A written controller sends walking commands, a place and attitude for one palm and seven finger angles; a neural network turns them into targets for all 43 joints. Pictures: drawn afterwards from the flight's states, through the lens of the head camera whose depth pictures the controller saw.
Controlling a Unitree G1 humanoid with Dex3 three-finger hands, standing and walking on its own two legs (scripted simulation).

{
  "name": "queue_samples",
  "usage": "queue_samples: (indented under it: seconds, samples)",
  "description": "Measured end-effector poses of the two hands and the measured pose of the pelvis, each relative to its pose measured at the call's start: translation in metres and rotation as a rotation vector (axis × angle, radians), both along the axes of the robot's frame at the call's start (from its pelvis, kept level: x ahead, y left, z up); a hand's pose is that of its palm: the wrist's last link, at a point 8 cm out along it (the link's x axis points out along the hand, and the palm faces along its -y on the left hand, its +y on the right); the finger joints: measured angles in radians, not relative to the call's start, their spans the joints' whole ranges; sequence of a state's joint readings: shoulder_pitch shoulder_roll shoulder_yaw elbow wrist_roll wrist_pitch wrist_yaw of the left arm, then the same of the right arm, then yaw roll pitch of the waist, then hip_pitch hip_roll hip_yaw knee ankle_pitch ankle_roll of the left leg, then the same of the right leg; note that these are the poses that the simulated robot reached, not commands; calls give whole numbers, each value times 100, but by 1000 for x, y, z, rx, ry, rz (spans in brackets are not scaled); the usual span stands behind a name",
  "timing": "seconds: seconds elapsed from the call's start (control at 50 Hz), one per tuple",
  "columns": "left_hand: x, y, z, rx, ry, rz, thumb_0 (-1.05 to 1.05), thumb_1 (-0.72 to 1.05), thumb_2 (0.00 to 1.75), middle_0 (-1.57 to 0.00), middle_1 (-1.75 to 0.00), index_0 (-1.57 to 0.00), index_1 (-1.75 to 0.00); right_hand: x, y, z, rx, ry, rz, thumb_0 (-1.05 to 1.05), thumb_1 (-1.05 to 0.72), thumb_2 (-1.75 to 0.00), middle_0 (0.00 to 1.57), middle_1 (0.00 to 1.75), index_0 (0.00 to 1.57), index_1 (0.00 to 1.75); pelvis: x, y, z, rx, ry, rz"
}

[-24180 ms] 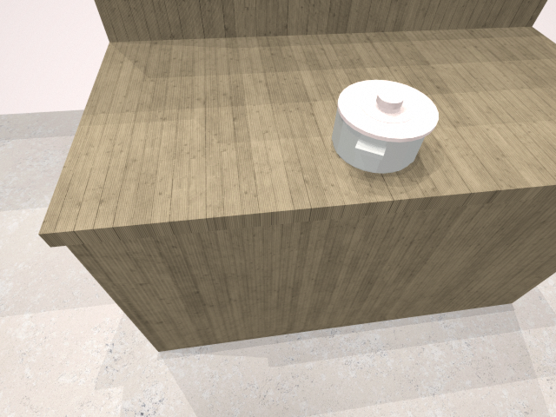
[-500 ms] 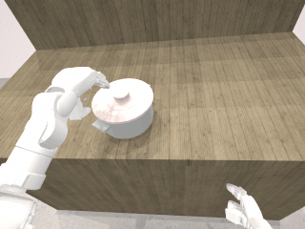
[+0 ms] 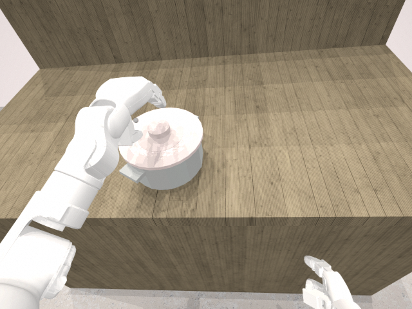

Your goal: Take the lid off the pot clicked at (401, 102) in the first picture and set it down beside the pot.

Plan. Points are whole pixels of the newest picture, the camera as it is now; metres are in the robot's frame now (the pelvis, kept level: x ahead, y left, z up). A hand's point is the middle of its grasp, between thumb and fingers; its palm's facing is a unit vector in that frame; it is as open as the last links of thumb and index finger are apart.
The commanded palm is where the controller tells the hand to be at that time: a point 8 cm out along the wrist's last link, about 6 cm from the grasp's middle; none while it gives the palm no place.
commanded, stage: move the open hand above the knob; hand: left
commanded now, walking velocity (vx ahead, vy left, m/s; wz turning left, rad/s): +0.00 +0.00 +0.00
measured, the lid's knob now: (158, 129) +0.46 +0.13 +0.11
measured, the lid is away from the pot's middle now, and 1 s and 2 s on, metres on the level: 0.00 0.00 0.00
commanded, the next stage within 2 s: lower the open fingers around the knob in 0.92 s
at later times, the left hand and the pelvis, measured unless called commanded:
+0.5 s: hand (145, 114) +0.43 +0.14 +0.18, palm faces -0.18 -0.05 -0.98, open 10.0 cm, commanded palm +0.40 +0.14 +0.24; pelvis +0.01 +0.00 +0.00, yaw -1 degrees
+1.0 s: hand (145, 115) +0.43 +0.14 +0.18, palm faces -0.18 -0.04 -0.98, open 10.0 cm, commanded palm +0.40 +0.14 +0.24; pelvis +0.00 +0.00 +0.00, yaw +0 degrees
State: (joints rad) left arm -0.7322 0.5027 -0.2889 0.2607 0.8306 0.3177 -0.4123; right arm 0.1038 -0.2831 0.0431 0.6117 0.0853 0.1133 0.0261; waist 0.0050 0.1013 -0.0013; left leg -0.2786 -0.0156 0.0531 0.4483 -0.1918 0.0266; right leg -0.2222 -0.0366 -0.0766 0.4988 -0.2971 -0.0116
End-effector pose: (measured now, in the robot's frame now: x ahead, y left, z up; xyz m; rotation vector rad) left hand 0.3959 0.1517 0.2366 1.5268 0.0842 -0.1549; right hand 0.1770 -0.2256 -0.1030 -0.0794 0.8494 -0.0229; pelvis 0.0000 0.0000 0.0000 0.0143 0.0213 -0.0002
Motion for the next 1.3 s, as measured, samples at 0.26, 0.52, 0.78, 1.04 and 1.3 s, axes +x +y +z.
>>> queue_samples:
  seconds: [0.26, 0.52, 0.78, 1.04, 1.3]
  samples:
    - [24, -21, 2, -18, 0, 2, 0, -33, 153, -87, -8, -87, -8, -21, -6, -7, -4, 48, -45, 1, -90, -90, 19, 30, 20, 30, 2, 0, 0, 2, 12, -13]
    - [23, -14, -4, -3, 26, 21, 0, -33, 153, -86, -8, -87, -8, -21, -15, -6, -18, 54, -57, 1, -90, -90, 19, 30, 20, 30, 5, -2, 1, 2, 10, -11]
    - [19, -18, -1, -12, 8, 8, 0, -33, 153, -87, -8, -87, -8, 2, -4, 1, 1, 2, -20, 1, -90, -90, 19, 30, 20, 30, 5, -3, 1, 2, 11, -6]
    - [21, -13, -4, -3, 28, 30, 0, -33, 153, -87, -8, -87, -8, 1, -3, 0, -5, 15, -16, 1, -90, -90, 19, 30, 20, 30, 5, -3, 1, 0, 10, -2]
    - [21, -17, -21, -27, 71, 6, 0, -33, 153, -86, -8, -87, -8, -12, -8, -3, -17, 45, -41, 1, -90, -90, 19, 30, 20, 30, 5, 0, 1, -1, 12, -8]
